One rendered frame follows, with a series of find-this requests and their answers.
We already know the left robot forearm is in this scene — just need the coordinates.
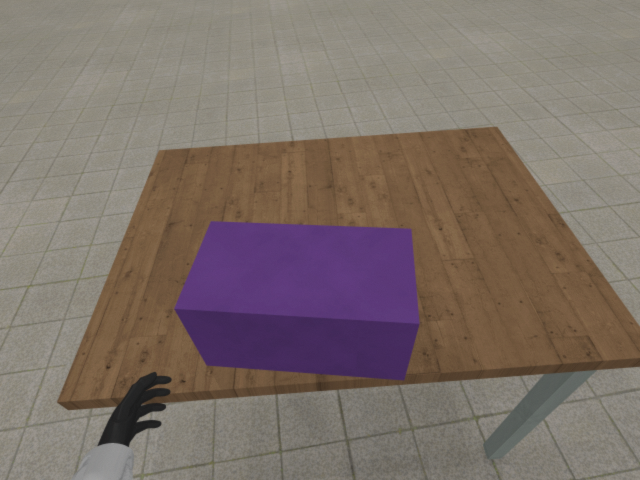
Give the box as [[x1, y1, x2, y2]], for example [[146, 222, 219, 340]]
[[71, 443, 134, 480]]

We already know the left robot hand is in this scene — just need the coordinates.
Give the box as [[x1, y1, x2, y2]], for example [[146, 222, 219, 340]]
[[98, 372, 172, 447]]

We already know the table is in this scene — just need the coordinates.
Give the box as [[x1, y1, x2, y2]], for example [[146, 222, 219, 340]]
[[57, 127, 640, 460]]

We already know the carton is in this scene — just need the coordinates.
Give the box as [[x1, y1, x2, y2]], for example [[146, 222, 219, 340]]
[[174, 221, 420, 380]]

